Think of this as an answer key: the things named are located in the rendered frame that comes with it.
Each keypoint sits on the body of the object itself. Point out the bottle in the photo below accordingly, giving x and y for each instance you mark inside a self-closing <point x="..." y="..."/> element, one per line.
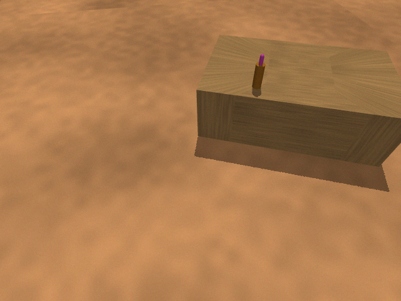
<point x="258" y="73"/>

